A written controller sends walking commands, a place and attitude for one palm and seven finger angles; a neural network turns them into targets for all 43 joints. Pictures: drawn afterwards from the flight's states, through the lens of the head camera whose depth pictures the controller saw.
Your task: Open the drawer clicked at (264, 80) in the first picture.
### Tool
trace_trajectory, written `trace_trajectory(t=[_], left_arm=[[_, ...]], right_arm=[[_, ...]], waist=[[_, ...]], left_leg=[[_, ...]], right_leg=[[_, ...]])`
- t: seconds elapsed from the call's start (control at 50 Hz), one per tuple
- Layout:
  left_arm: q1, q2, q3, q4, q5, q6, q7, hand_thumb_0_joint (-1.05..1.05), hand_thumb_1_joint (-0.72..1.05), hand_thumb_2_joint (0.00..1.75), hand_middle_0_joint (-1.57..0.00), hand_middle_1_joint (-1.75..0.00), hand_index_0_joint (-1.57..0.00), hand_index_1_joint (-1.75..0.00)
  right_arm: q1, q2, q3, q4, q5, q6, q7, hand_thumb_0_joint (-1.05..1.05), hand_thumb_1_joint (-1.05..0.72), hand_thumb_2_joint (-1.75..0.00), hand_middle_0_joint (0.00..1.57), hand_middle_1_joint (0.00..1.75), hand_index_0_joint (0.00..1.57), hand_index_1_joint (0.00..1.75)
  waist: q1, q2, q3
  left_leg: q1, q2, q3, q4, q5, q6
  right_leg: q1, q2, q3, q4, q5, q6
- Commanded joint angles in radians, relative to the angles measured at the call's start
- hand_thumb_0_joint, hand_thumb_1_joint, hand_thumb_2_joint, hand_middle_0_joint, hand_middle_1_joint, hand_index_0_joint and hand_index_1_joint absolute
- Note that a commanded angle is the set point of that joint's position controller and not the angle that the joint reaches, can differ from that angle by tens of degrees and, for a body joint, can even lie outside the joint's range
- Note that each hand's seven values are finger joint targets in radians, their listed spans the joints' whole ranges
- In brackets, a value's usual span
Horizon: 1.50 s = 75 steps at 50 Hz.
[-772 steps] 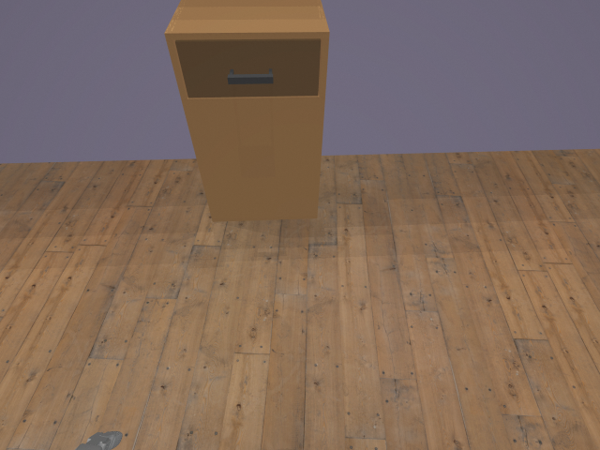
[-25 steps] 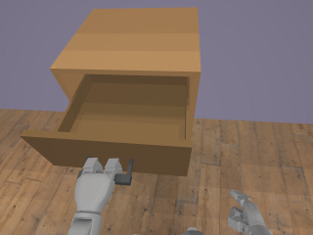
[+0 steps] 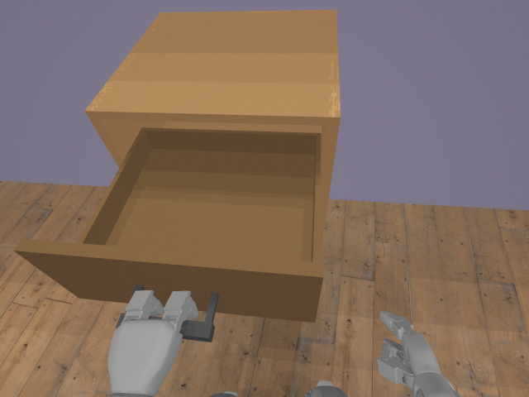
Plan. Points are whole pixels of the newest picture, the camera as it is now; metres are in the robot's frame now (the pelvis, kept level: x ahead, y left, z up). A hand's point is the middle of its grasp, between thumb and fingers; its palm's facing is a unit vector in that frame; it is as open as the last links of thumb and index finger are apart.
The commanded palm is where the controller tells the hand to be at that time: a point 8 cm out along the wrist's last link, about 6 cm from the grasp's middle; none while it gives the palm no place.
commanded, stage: pull the drawer open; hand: left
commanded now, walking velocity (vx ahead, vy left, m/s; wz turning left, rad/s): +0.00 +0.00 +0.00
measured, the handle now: (170, 311) +0.24 +0.17 +0.00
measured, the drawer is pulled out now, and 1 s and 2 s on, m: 0.29 0.30 0.29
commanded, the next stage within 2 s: open the thumb to release the handle in 0.46 s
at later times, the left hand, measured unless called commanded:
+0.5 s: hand (160, 366) +0.17 +0.17 -0.02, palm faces -0.01 -0.14 -0.99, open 5.8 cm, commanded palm +0.12 +0.18 +0.03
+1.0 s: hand (156, 362) +0.17 +0.18 -0.02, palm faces +0.02 -0.11 -0.99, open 11.0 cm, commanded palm +0.14 +0.18 +0.03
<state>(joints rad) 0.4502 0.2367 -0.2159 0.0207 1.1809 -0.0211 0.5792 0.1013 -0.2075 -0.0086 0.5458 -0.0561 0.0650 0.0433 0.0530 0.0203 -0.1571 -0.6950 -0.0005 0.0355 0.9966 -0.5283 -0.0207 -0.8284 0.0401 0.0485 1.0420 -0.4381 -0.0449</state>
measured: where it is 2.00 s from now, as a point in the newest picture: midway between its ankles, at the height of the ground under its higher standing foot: outside the picture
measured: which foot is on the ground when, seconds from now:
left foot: down 0.00-1.00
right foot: down 0.00-1.00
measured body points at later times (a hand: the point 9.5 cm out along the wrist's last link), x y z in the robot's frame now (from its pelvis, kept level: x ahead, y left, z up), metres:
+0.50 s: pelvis +0.00 +0.00 -0.02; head +0.06 -0.04 +0.42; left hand +0.16 +0.18 +0.04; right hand +0.22 -0.21 -0.13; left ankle -0.02 +0.14 -0.67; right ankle +0.04 -0.09 -0.67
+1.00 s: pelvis -0.01 -0.01 -0.01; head +0.04 -0.04 +0.44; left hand +0.17 +0.18 +0.04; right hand +0.22 -0.21 -0.11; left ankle -0.02 +0.14 -0.67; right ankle +0.04 -0.09 -0.67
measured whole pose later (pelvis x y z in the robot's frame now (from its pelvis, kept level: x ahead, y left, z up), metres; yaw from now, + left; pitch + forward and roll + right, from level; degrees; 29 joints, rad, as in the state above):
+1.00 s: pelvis -0.01 -0.01 -0.01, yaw +1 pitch +13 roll +3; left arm 0.47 0.26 -0.20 -0.01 1.16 -0.02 0.58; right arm 0.11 -0.22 -0.01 0.53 -0.06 0.06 0.02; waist 0.07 0.02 -0.16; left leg -0.73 -0.01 0.01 1.03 -0.53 -0.03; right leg -0.86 0.03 0.03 1.07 -0.45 -0.05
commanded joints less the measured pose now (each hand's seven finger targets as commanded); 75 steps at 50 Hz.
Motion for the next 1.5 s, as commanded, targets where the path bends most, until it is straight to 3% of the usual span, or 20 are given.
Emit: trace_trajectory(t=[0.0,0.08,0.18,0.24,0.28,0.34,0.52,0.54,0.56,0.58,0.66,0.74,0.8,0.94,1.14,1.24,1.28,1.34,1.44,1.48], left_arm=[[0.143,0.110,0.109,-0.203,-0.025,-0.012,0.043,0.00,0.90,0.90,-0.40,-1.35,-0.40,-1.35],[0.203,0.101,0.092,-0.261,-0.021,-0.032,0.039,0.00,0.90,0.90,-0.40,-1.35,-0.40,-1.35],[0.353,0.116,0.116,-0.304,-0.043,-0.061,0.021,0.00,0.90,0.90,-0.40,-1.35,-0.40,-1.35],[0.356,0.146,0.150,-0.330,-0.042,-0.079,0.022,0.00,0.90,0.90,-0.40,-1.35,-0.40,-1.35],[0.356,0.120,0.124,-0.327,-0.040,-0.082,0.021,0.00,0.90,0.90,-0.40,-1.35,-0.40,-1.35],[0.359,0.151,0.172,-0.335,-0.042,-0.089,0.029,0.00,0.90,0.90,-0.40,-1.35,-0.40,-1.35],[0.374,0.144,0.163,-0.353,-0.048,-0.093,0.031,0.00,0.90,0.90,-0.40,-1.35,-0.40,-1.35],[0.103,0.179,0.180,-0.317,-0.017,-0.073,0.051,0.00,0.90,0.90,-0.40,-1.35,-0.40,-1.35],[0.088,0.163,0.193,-0.314,-0.012,-0.070,0.066,0.00,0.83,0.87,-0.40,-1.34,-0.40,-1.34],[0.119,0.160,0.193,-0.264,-0.009,-0.064,0.073,0.00,0.76,0.84,-0.39,-1.34,-0.39,-1.34],[0.069,0.115,0.118,-0.276,-0.039,-0.008,0.061,0.00,0.48,0.72,-0.37,-1.30,-0.37,-1.30],[0.047,0.121,0.095,-0.234,-0.035,0.019,0.043,0.00,0.20,0.60,-0.35,-1.27,-0.35,-1.27],[0.021,0.099,0.053,-0.224,-0.023,0.014,0.036,0.00,-0.01,0.51,-0.33,-1.25,-0.33,-1.25],[0.023,0.145,0.119,-0.195,-0.024,-0.005,0.037,0.00,-0.50,0.30,-0.30,-1.20,-0.30,-1.20],[0.023,0.113,0.097,-0.192,-0.027,-0.012,0.042,0.00,-0.50,0.30,-0.30,-1.20,-0.30,-1.20],[-0.072,0.137,0.113,-0.181,-0.014,0.006,0.057,0.00,-0.50,0.30,-0.30,-1.20,-0.30,-1.20],[-0.127,0.115,0.085,-0.164,-0.013,0.022,0.059,0.00,-0.50,0.30,-0.30,-1.20,-0.30,-1.20],[-0.151,0.143,0.117,-0.147,-0.021,0.041,0.062,0.00,-0.50,0.30,-0.30,-1.20,-0.30,-1.20],[-0.219,0.135,0.096,-0.112,-0.026,0.070,0.054,0.00,-0.50,0.30,-0.30,-1.20,-0.30,-1.20],[-0.248,0.133,0.077,-0.171,-0.032,0.076,0.051,0.00,-0.50,0.30,-0.30,-1.20,-0.30,-1.20]], right_arm=[[-0.114,-0.078,-0.031,-0.172,-0.007,-0.058,0.000,0.00,-0.90,-0.90,0.20,0.30,0.20,0.30],[-0.105,-0.080,-0.032,-0.189,-0.017,-0.065,0.014,0.00,-0.90,-0.90,0.20,0.30,0.20,0.30],[-0.097,-0.076,-0.026,-0.211,-0.019,-0.075,0.024,0.00,-0.90,-0.90,0.20,0.30,0.20,0.30],[-0.093,-0.081,-0.025,-0.212,-0.025,-0.075,0.027,0.00,-0.90,-0.90,0.20,0.30,0.20,0.30],[-0.088,-0.077,-0.025,-0.213,-0.029,-0.075,0.032,0.00,-0.90,-0.90,0.20,0.30,0.20,0.30],[-0.079,-0.081,-0.027,-0.212,-0.031,-0.075,0.025,0.00,-0.90,-0.90,0.20,0.30,0.20,0.30],[-0.070,-0.077,-0.030,-0.214,-0.031,-0.074,0.023,0.00,-0.90,-0.90,0.20,0.30,0.20,0.30],[-0.068,-0.100,-0.036,-0.181,-0.036,-0.058,0.010,0.00,-0.90,-0.90,0.20,0.30,0.20,0.30],[-0.065,-0.090,-0.045,-0.187,-0.042,-0.059,0.001,0.00,-0.90,-0.90,0.20,0.30,0.20,0.30],[-0.063,-0.086,-0.044,-0.184,-0.034,-0.063,-0.005,0.00,-0.90,-0.90,0.20,0.30,0.20,0.30],[-0.066,-0.095,-0.051,-0.184,-0.018,-0.058,-0.014,0.00,-0.90,-0.90,0.20,0.30,0.20,0.30],[-0.088,-0.097,-0.039,-0.182,-0.004,-0.049,-0.025,0.00,-0.90,-0.90,0.20,0.30,0.20,0.30],[-0.091,-0.091,-0.038,-0.180,-0.003,-0.055,-0.023,0.00,-0.90,-0.90,0.20,0.30,0.20,0.30],[-0.106,-0.093,-0.031,-0.174,-0.003,-0.057,-0.030,0.00,-0.90,-0.90,0.20,0.30,0.20,0.30],[-0.102,-0.093,-0.038,-0.174,-0.012,-0.057,-0.024,0.00,-0.90,-0.90,0.20,0.30,0.20,0.30],[-0.108,-0.097,-0.041,-0.167,-0.009,-0.052,-0.034,0.00,-0.90,-0.90,0.20,0.30,0.20,0.30],[-0.109,-0.095,-0.043,-0.158,-0.007,-0.050,-0.038,0.00,-0.90,-0.90,0.20,0.30,0.20,0.30],[-0.115,-0.098,-0.043,-0.149,0.000,-0.048,-0.053,0.00,-0.90,-0.90,0.20,0.30,0.20,0.30],[-0.127,-0.096,-0.039,-0.136,0.012,-0.039,-0.064,0.00,-0.90,-0.90,0.20,0.30,0.20,0.30],[-0.127,-0.092,-0.042,-0.142,0.011,-0.037,-0.064,0.00,-0.90,-0.90,0.20,0.30,0.20,0.30]], waist=[[0.036,-0.086,-0.171],[0.036,-0.061,-0.178],[0.058,-0.088,-0.191],[0.054,-0.085,-0.189],[0.045,-0.087,-0.183],[0.047,-0.096,-0.197],[0.046,-0.098,-0.242],[-0.020,-0.115,-0.208],[0.004,-0.110,-0.236],[0.009,-0.095,-0.227],[0.000,-0.090,-0.264],[0.002,-0.127,-0.204],[0.008,-0.110,-0.192],[0.014,-0.078,-0.134],[0.009,-0.073,-0.163],[0.000,-0.087,-0.164],[-0.013,-0.101,-0.164],[-0.005,-0.103,-0.184],[-0.007,-0.087,-0.174],[-0.002,-0.063,-0.210]], left_leg=[[0.000,-0.062,-0.015,-0.083,0.225,0.028],[0.011,-0.058,-0.018,-0.060,0.229,0.027],[-0.020,-0.064,-0.019,-0.040,0.244,0.026],[-0.030,-0.067,-0.025,-0.022,0.252,0.024],[-0.040,-0.067,-0.025,-0.010,0.247,0.024],[-0.048,-0.065,-0.028,-0.004,0.253,0.025],[-0.055,-0.065,-0.023,0.015,0.272,0.024],[-0.070,-0.062,-0.032,0.037,0.229,0.027],[-0.065,-0.064,-0.024,0.037,0.210,0.030],[-0.066,-0.064,-0.022,0.025,0.195,0.029],[-0.005,-0.060,-0.020,-0.008,0.225,0.036],[-0.019,-0.058,-0.019,-0.041,0.202,0.041],[-0.004,-0.061,-0.013,-0.055,0.179,0.041],[-0.012,-0.064,-0.011,-0.074,0.133,0.042],[-0.008,-0.061,-0.016,-0.065,0.157,0.038],[-0.024,-0.057,-0.017,-0.064,0.112,0.042],[-0.024,-0.056,-0.017,-0.064,0.101,0.043],[-0.018,-0.055,-0.016,-0.078,0.103,0.046],[-0.003,-0.053,-0.014,-0.106,0.105,0.044],[0.039,-0.054,-0.009,-0.120,0.123,0.046]], right_leg=[[0.216,-0.011,0.075,-0.172,0.239,-0.022],[0.164,-0.008,0.068,-0.154,0.200,-0.030],[0.185,-0.013,0.087,-0.133,0.245,-0.030],[0.162,-0.012,0.116,-0.128,0.266,-0.034],[0.142,-0.015,0.107,-0.113,0.269,-0.031],[0.149,-0.011,0.102,-0.106,0.292,-0.031],[0.153,-0.018,0.085,-0.076,0.334,-0.020],[0.068,-0.021,0.095,-0.086,0.285,-0.016],[0.090,-0.024,0.097,-0.094,0.253,-0.012],[0.099,-0.020,0.074,-0.096,0.225,-0.014],[0.143,-0.020,0.047,-0.117,0.242,-0.011],[0.177,-0.019,0.037,-0.156,0.226,-0.005],[0.168,-0.025,0.038,-0.172,0.156,-0.006],[0.170,-0.023,0.069,-0.222,0.084,-0.012],[0.145,-0.021,0.050,-0.187,0.118,-0.015],[0.127,-0.023,0.041,-0.197,0.043,-0.010],[0.121,-0.028,0.035,-0.198,0.031,-0.004],[0.152,-0.026,0.035,-0.210,0.043,-0.003],[0.170,-0.023,0.023,-0.224,0.038,-0.002],[0.204,-0.027,0.024,-0.235,0.052,-0.001]])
